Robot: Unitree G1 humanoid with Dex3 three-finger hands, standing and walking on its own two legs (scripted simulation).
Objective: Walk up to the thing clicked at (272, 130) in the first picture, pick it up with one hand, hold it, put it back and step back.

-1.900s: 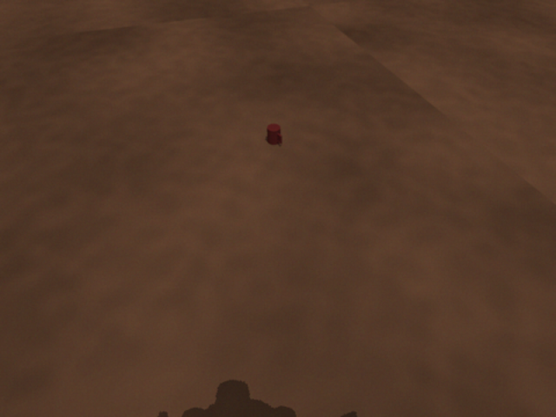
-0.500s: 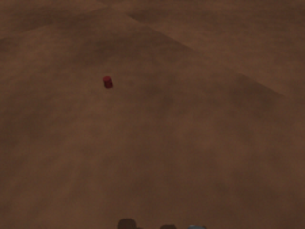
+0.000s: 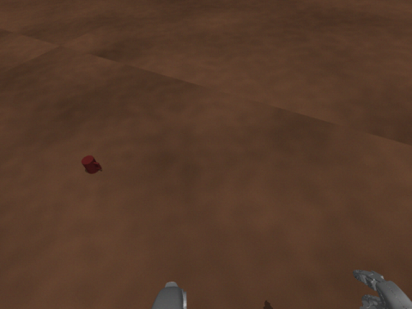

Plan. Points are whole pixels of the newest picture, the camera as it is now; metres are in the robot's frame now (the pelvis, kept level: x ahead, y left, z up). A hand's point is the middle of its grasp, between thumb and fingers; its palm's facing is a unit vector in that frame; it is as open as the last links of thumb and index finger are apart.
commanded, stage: walk up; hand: left
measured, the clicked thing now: (92, 165) +1.13 +0.83 -0.71
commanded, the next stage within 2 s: none
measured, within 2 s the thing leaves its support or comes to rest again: neither
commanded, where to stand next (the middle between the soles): +0.75 +1.07 m, yaw -55 degrees
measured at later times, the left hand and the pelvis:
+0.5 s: hand (53, 217) +0.40 +0.46 -0.12, palm faces -0.31 -0.79 -0.52, open 7.4 cm; pelvis +0.21 +0.21 +0.00, yaw -17 degrees
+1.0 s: hand (22, 173) +0.60 +0.68 -0.15, palm faces -0.41 -0.71 -0.57, open 7.4 cm; pelvis +0.38 +0.42 -0.02, yaw -26 degrees
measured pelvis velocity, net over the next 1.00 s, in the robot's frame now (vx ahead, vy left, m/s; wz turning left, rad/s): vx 0.38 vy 0.42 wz -0.46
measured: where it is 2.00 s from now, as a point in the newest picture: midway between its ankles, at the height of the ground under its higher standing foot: (81, 239)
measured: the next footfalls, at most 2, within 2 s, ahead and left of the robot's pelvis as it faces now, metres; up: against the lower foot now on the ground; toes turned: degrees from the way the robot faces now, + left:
left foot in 0.08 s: +0.20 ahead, +0.21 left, +0.00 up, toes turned +0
right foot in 0.48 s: +0.29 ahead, +0.09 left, +0.00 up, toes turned -25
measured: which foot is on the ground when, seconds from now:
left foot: up 0.00-0.06, down 0.08-0.50, up 0.52-0.80, down 0.82-1.00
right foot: down 0.00-0.10, up 0.12-0.46, down 0.48-0.84, up 0.86-1.00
